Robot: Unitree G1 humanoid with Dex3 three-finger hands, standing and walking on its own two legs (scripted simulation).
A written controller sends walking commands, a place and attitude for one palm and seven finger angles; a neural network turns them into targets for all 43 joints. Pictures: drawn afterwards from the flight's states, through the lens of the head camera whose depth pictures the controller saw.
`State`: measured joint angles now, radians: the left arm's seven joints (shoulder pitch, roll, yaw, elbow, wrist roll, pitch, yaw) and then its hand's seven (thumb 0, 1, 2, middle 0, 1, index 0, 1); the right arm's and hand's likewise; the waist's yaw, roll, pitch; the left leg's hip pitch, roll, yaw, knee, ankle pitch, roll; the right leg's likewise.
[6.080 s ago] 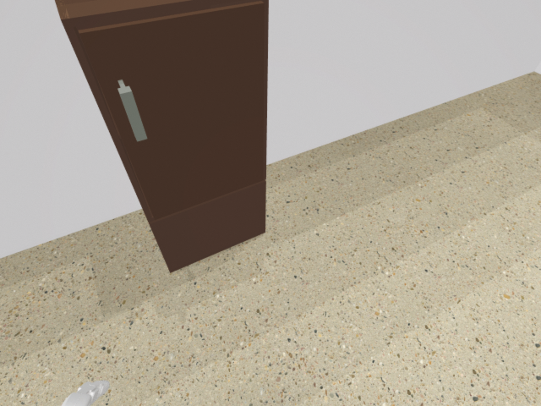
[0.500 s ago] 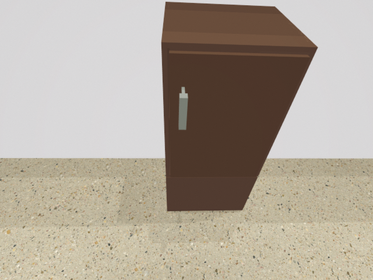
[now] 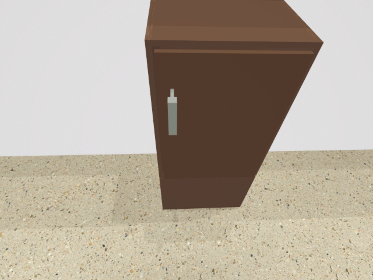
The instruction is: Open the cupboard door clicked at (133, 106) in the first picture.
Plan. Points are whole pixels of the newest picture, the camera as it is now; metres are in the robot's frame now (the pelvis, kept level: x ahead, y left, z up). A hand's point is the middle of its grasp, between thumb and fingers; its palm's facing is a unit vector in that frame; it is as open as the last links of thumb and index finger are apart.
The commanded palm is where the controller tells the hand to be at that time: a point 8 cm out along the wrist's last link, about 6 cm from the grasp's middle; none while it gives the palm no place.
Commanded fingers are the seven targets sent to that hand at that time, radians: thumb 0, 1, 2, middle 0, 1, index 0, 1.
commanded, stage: look again from close up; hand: left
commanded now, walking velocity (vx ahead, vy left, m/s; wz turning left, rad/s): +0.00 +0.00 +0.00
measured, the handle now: (172, 112) +0.55 +0.08 +0.03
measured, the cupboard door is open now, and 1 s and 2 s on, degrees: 0 0 0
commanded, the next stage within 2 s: shuffle to correct the standing spot in 0.06 s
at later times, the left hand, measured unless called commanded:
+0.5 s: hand out of the picture +0.06 +0.15 -0.18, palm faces +0.04 -0.98 -0.20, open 7.3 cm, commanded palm none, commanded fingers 0.00 0.90 0.90 -0.20 -0.30 -0.20 -0.30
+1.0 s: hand out of the picture +0.00 +0.08 -0.20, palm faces +0.13 -0.99 -0.10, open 7.4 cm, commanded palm none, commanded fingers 0.00 0.90 0.90 -0.20 -0.30 -0.20 -0.30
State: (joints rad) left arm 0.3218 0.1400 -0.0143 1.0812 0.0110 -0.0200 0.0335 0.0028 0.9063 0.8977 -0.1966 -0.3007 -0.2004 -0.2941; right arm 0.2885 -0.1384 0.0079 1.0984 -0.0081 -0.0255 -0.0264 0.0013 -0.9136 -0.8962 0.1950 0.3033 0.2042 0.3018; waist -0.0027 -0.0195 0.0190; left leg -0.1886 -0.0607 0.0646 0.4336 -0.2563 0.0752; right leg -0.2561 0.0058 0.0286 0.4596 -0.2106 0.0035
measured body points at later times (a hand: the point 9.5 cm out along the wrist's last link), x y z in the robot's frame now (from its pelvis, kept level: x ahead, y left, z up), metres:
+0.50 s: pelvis +0.04 -0.03 +0.00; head +0.07 -0.02 +0.45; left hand +0.06 +0.20 -0.16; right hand +0.05 -0.25 -0.16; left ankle -0.01 +0.07 -0.74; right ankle +0.02 -0.12 -0.74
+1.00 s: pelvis +0.02 -0.09 -0.01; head +0.04 -0.04 +0.44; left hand -0.01 +0.13 -0.19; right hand +0.10 -0.32 -0.14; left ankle +0.01 +0.00 -0.74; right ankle +0.01 -0.15 -0.70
